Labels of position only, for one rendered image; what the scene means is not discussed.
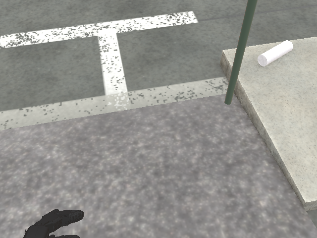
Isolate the robot left hand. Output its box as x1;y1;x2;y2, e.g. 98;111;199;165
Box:
23;208;84;238

